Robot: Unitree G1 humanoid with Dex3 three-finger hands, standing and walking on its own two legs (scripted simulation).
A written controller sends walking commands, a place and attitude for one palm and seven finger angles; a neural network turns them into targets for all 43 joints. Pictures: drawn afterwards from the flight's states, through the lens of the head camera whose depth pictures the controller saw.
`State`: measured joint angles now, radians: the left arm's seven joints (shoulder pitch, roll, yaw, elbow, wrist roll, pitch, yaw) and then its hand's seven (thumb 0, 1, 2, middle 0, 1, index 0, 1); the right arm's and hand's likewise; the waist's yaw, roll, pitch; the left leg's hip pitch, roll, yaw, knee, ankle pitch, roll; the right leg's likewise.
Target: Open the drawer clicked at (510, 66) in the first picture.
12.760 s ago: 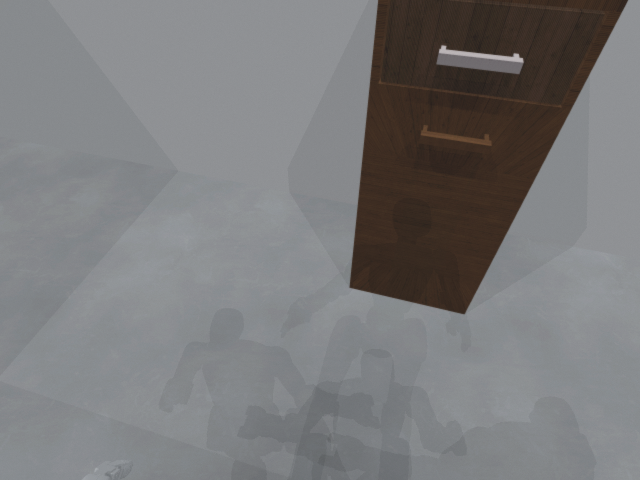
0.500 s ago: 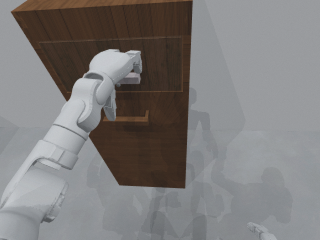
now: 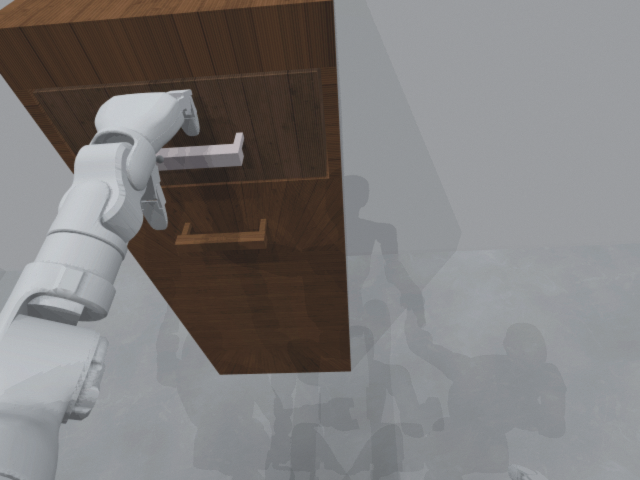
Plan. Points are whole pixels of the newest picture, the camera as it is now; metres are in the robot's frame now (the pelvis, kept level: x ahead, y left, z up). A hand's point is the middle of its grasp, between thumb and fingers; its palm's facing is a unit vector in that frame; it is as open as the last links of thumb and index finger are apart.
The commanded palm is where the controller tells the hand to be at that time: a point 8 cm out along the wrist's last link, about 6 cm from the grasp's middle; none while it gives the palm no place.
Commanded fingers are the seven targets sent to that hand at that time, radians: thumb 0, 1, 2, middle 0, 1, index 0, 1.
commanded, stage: move the hooked fingers above the handle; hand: left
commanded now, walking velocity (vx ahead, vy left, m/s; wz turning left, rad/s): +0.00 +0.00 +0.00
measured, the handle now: (189, 149) +0.53 +0.21 +0.15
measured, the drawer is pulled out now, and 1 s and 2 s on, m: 0.00 0.00 0.00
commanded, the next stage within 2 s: none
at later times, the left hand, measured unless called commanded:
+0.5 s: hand (182, 111) +0.49 +0.18 +0.23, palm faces +0.07 -0.02 -1.00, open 13.5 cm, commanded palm +0.45 +0.22 +0.26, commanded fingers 0.00 -0.50 0.30 -0.30 -1.20 -0.30 -1.20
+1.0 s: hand (170, 117) +0.49 +0.19 +0.22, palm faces +0.14 -0.06 -0.99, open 13.7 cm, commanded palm +0.46 +0.22 +0.26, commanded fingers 0.00 -0.50 0.30 -0.30 -1.20 -0.30 -1.20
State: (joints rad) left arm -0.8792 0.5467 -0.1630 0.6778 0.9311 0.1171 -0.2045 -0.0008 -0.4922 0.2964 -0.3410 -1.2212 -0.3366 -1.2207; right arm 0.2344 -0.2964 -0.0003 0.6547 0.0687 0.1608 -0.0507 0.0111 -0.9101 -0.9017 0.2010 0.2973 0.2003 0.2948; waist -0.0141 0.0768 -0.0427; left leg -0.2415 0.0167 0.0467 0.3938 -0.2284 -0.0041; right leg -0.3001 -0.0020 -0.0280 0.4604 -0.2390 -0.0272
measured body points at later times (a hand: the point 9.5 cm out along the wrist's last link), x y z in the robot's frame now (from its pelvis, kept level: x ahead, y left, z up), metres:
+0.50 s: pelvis -0.01 +0.02 +0.00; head +0.01 -0.01 +0.45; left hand +0.48 +0.17 +0.28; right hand +0.08 -0.23 -0.14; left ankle -0.02 +0.13 -0.74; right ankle +0.00 -0.10 -0.74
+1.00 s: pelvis +0.00 +0.03 +0.00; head +0.03 +0.01 +0.45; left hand +0.47 +0.19 +0.28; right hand +0.11 -0.23 -0.13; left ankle -0.02 +0.13 -0.74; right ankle +0.00 -0.10 -0.74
